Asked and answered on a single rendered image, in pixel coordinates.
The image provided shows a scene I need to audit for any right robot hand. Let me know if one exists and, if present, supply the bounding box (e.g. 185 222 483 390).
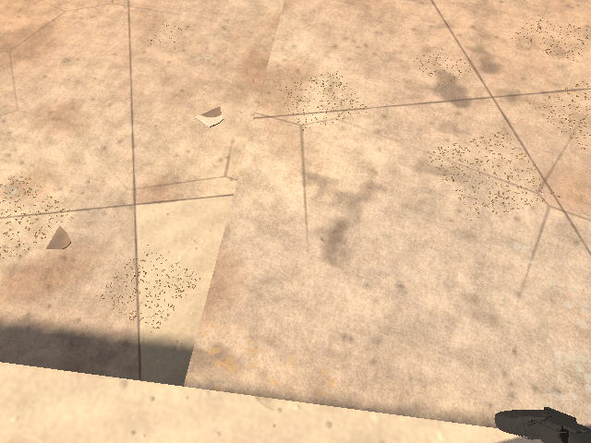
494 407 591 443

